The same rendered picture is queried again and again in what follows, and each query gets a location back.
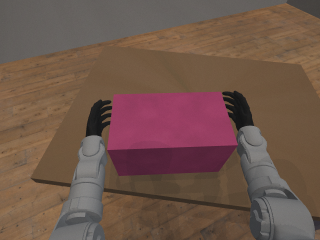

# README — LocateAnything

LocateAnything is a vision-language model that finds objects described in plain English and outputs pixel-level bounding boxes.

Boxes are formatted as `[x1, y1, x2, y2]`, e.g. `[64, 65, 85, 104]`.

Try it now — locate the robot left hand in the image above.
[85, 99, 112, 137]

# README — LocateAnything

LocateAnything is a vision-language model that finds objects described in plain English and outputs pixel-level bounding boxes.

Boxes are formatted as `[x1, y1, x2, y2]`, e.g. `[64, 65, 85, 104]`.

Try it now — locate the right robot forearm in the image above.
[236, 125, 315, 239]

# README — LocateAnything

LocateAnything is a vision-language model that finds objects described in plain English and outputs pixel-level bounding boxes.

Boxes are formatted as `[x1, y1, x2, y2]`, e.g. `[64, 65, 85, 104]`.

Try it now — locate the table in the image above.
[31, 45, 320, 231]

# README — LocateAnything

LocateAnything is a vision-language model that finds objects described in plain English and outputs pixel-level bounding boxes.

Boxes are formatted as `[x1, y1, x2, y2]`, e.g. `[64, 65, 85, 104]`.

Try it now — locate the robot right upper arm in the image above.
[249, 196, 318, 240]

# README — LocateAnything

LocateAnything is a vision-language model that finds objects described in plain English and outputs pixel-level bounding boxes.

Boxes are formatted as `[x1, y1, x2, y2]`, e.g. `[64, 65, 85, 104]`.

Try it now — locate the robot right hand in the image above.
[222, 91, 254, 131]

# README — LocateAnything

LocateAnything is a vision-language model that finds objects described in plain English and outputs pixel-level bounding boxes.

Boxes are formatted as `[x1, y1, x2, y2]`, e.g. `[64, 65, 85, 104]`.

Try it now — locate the left robot forearm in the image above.
[48, 135, 108, 240]

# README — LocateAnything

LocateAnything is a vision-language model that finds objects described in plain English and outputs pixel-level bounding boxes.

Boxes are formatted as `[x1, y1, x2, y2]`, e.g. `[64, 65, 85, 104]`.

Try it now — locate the carton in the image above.
[107, 91, 238, 176]

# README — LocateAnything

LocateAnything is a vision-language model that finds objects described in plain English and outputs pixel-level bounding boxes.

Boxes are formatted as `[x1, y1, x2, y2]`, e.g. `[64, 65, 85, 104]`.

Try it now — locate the robot left upper arm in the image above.
[49, 221, 105, 240]

